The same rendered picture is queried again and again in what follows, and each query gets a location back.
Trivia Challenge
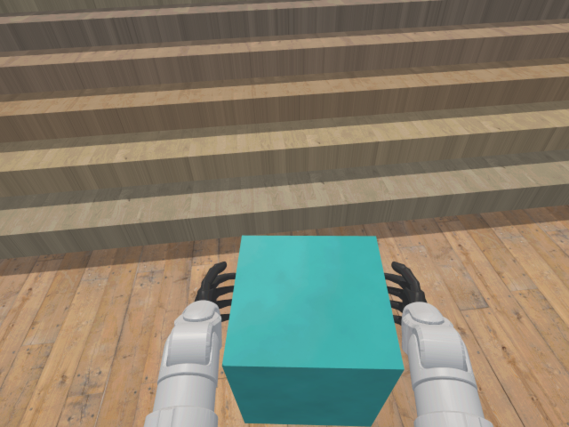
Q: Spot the robot right hand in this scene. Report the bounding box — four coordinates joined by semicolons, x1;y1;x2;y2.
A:
384;262;427;326

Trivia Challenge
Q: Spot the right robot forearm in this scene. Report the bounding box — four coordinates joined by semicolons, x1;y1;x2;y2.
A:
401;302;493;427

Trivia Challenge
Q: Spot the carton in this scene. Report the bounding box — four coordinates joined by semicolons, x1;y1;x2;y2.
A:
222;236;405;427

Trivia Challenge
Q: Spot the left robot forearm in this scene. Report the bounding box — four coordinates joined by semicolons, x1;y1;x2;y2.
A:
144;300;222;427

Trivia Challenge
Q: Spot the robot left hand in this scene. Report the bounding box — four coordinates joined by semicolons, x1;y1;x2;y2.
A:
195;262;236;322

